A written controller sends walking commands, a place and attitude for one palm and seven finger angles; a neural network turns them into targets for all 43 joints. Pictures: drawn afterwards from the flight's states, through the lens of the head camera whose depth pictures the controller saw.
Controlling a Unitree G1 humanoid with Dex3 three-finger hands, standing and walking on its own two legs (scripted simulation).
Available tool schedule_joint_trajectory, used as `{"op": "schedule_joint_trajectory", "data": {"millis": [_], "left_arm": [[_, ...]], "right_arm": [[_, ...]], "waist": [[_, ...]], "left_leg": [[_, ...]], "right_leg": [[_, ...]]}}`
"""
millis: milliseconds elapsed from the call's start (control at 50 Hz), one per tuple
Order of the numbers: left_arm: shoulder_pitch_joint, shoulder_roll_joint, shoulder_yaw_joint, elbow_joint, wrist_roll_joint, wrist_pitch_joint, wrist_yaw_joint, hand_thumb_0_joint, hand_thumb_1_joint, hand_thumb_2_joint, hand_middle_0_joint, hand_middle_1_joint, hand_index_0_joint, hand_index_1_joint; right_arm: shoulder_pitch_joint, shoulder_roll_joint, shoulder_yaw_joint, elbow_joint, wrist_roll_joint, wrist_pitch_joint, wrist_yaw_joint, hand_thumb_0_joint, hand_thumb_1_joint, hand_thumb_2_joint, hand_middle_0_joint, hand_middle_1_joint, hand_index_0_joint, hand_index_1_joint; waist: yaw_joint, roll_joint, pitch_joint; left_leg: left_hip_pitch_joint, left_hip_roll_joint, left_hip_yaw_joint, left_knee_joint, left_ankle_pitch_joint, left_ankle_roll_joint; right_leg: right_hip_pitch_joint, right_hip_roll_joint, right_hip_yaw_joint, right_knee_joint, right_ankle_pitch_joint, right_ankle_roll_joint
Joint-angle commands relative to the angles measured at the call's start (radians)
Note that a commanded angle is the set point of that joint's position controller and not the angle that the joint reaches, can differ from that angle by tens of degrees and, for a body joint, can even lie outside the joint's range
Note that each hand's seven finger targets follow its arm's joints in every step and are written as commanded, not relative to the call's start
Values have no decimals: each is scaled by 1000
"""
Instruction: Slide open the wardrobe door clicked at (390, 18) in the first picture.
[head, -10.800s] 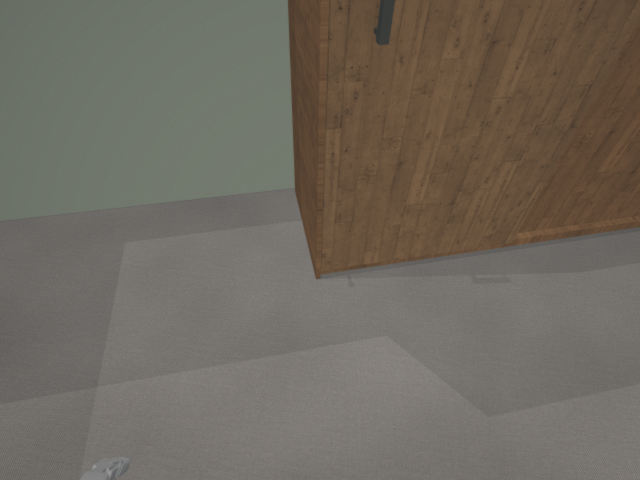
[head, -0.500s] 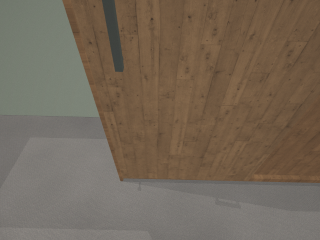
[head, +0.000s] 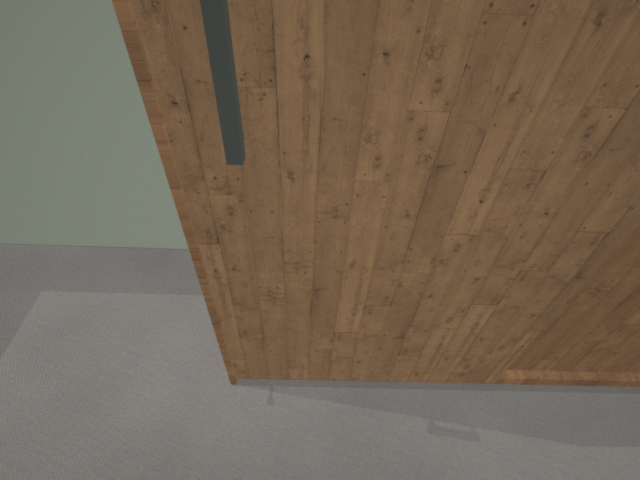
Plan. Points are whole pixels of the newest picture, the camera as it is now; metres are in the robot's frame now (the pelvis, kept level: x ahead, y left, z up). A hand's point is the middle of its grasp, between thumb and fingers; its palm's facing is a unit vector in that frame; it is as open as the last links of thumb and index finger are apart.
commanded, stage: shuffle to correct the standing spot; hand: left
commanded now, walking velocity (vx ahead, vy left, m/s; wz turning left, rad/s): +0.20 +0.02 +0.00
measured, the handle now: (227, 67) +0.52 +0.16 +0.27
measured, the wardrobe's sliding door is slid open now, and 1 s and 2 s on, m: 0.00 0.00 0.00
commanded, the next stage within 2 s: come to a stop and stand still in 0.04 s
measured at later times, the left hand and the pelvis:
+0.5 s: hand out of the picture +0.08 +0.18 -0.18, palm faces +0.06 -0.98 -0.19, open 7.3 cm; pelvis +0.07 +0.01 +0.00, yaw +1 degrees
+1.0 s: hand out of the picture +0.10 +0.17 -0.16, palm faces +0.02 -0.97 -0.23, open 7.3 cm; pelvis +0.06 -0.02 +0.00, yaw +1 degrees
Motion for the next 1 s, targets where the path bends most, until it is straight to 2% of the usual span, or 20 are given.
{"op": "schedule_joint_trajectory", "data": {"millis": [0, 60, 120, 180, 200, 220, 240, 300, 320, 340, 360, 440, 540, 580, 620, 640, 660, 740, 860, 980], "left_arm": [[66, 106, 33, -36, 2, -26, 16, 0, 900, 900, -200, -300, -200, -300], [90, 67, 33, -26, 1, -31, 20, 0, 900, 900, -200, -300, -200, -300], [46, 19, 27, -53, 0, -32, 18, 0, 900, 900, -200, -300, -200, -300], [120, 17, 38, -30, -3, -34, 22, 0, 900, 900, -200, -300, -200, -300], [226, 59, 52, 5, -3, -39, 35, 0, 900, 900, -200, -300, -200, -300], [312, 94, 59, 37, -4, -41, 52, 0, 900, 900, -200, -300, -200, -300], [313, 90, 49, 52, 0, -39, 60, 0, 900, 900, -200, -300, -200, -300], [97, 97, 50, -31, 16, -6, 68, 0, 900, 900, -200, -300, -200, -300], [34, 86, 46, -67, -1, 3, 64, 0, 900, 900, -200, -300, -200, -300], [21, 41, 40, -103, -20, 3, 59, 0, 900, 900, -200, -300, -200, -300], [6, 18, 32, -118, -26, 2, 63, 0, 900, 900, -200, -300, -200, -300], [-29, -3, 36, -108, -6, 18, 55, 0, 900, 900, -200, -300, -200, -300], [80, 16, 35, -70, 3, 1, 41, 0, 900, 900, -200, -300, -200, -300], [39, 92, 39, -84, 9, -18, 46, 0, 900, 900, -200, -300, -200, -300], [-37, 131, 39, -101, 5, -14, 40, 0, 900, 900, -200, -300, -200, -300], [-5, 140, 42, -91, 15, -28, 76, 0, 900, 900, -200, -300, -200, -300], [-19, 163, 41, -134, -2, -34, 74, 0, 900, 900, -200, -300, -200, -300], [-64, 111, 12, -143, -6, -36, 49, 0, 900, 900, -200, -300, -200, -300], [-70, 123, 5, -144, -8, -29, 38, 0, 900, 900, -200, -300, -200, -300], [-64, 128, 4, -140, -9, -31, 32, 0, 900, 900, -200, -300, -200, -300]], "right_arm": [[76, -120, -28, -33, 6, -32, -15, 0, -900, -900, 200, 300, 200, 300], [130, -127, -35, -11, 8, -43, -25, 0, -900, -900, 200, 300, 200, 300], [194, -132, -41, 19, 5, -41, -37, 0, -900, -900, 200, 300, 200, 300], [158, -95, -35, 5, 7, -33, -49, 0, -900, -900, 200, 300, 200, 300], [118, -67, -32, -24, 13, -36, -51, 0, -900, -900, 200, 300, 200, 300], [44, -27, -25, -61, 19, -35, -50, 0, -900, -900, 200, 300, 200, 300], [-25, -17, -29, -89, 26, -24, -54, 0, -900, -900, 200, 300, 200, 300], [14, -13, -45, -81, 32, -18, -44, 0, -900, -900, 200, 300, 200, 300], [123, -32, -53, -47, 26, -25, -45, 0, -900, -900, 200, 300, 200, 300], [205, -93, -67, -24, 10, -28, -55, 0, -900, -900, 200, 300, 200, 300], [219, -112, -67, -13, 11, -24, -60, 0, -900, -900, 200, 300, 200, 300], [38, -99, -61, -70, 1, -12, -57, 0, -900, -900, 200, 300, 200, 300], [-30, -112, -70, -93, 10, -6, -44, 0, -900, -900, 200, 300, 200, 300], [-5, -43, -61, -106, 21, -4, -34, 0, -900, -900, 200, 300, 200, 300], [-12, -22, -58, -94, 14, 15, -31, 0, -900, -900, 200, 300, 200, 300], [-54, -106, -56, -140, 8, -6, -22, 0, -900, -900, 200, 300, 200, 300], [-25, -54, -47, -161, 14, -10, -16, 0, -900, -900, 200, 300, 200, 300], [-42, -85, -31, -179, 5, -19, -15, 0, -900, -900, 200, 300, 200, 300], [-23, -102, -20, -178, 0, -15, -12, 0, -900, -900, 200, 300, 200, 300], [-9, -97, -10, -157, -2, -22, -12, 0, -900, -900, 200, 300, 200, 300]], "waist": [[-3, 39, 105], [-12, 107, 56], [-33, 216, 99], [14, 80, 114], [54, -64, 78], [84, -235, 75], [88, -271, 91], [-2, -130, 78], [-56, -20, 36], [-72, 193, -16], [-69, 282, -39], [-22, 204, 83], [26, 104, -23], [-7, -116, -31], [-24, -131, 50], [-26, -55, -9], [-22, -65, -89], [-17, -6, 64], [-19, -36, 105], [-11, 2, 65]], "left_leg": [[-94, 58, -32, -69, 137, 46], [-20, 95, -59, -47, 370, 65], [99, 174, -136, -65, 656, 119], [-24, 104, -20, 101, 864, 71], [-199, 53, 40, 224, 741, 32], [-349, -1, 81, 325, 209, 2], [-396, 1, 54, 371, -205, 0], [-243, 27, 27, 33, -25, 9], [-39, 26, 23, -76, 499, 21], [144, 154, -127, -67, 913, 81], [176, 273, -232, -100, 1251, 184], [49, 247, -137, -116, 988, 201], [27, 137, -49, -26, 576, 99], [-86, 36, 4, 23, 173, 27], [-44, 4, 15, 45, -37, 9], [-85, 1, 38, 40, 59, -7], [-82, 24, 3, -18, 26, 18], [-88, 68, -50, -82, 207, 43], [-84, 45, -34, -125, 62, 40], [-73, 47, -32, -150, 75, 39]], "right_leg": [[-9, -30, 19, -34, 21, -83], [-11, 3, -47, 99, 141, -79], [-162, 54, -117, 178, -6, -61], [49, 29, -92, 17, 254, -77], [236, -48, -5, 13, 660, -94], [351, -169, 61, -6, 1098, -145], [360, -255, 91, -19, 1299, -191], [201, -199, -3, 90, 956, -145], [62, -117, -59, 198, 784, -86], [-114, -9, -89, 313, 387, -30], [-190, 51, -24, 435, -256, -17], [-183, 8, 29, 376, -274, -27], [36, 26, -25, -64, 166, -26], [85, -134, 173, -114, 458, -88], [-77, -208, 194, -198, 270, -166], [53, -148, 209, 5, 773, -141], [80, -145, 143, 13, 609, -137], [-57, -49, 84, -40, 237, -101], [-101, -43, 118, -140, -46, -104], [-57, -39, 113, -154, -38, -104]]}}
